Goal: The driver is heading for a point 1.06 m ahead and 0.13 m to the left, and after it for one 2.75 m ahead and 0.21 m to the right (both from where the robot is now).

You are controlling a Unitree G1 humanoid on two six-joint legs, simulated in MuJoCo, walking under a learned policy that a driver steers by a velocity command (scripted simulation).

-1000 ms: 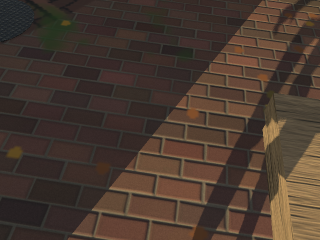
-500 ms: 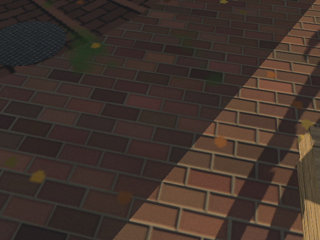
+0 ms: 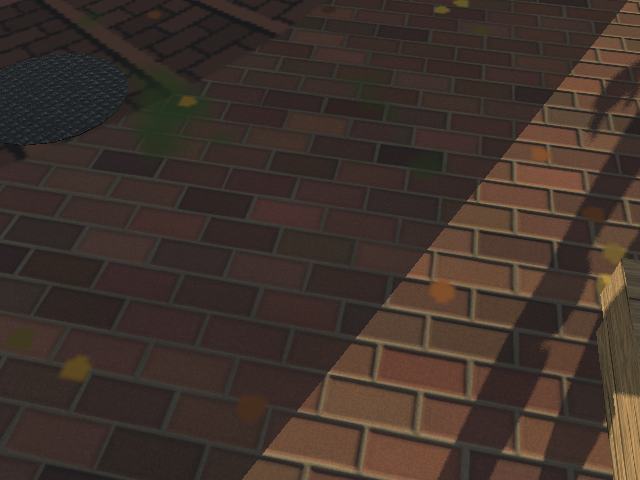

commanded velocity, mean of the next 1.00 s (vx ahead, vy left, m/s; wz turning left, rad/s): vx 0.33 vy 0.00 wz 0.00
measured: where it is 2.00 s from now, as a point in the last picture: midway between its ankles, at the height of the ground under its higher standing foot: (339, 331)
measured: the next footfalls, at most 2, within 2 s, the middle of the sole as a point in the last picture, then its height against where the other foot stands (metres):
left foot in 0.86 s outside the picture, level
right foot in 1.40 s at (393, 373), level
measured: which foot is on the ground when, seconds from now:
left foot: down 0.00-0.36, up 0.38-0.84, down 0.86-1.00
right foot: down 0.00-0.88, up 0.90-1.00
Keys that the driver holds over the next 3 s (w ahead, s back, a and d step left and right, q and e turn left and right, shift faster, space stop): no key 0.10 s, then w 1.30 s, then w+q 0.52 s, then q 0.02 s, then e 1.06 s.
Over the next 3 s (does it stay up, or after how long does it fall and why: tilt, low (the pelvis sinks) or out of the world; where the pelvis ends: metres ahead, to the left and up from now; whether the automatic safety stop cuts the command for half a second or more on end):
stays up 1.12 0.05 0.00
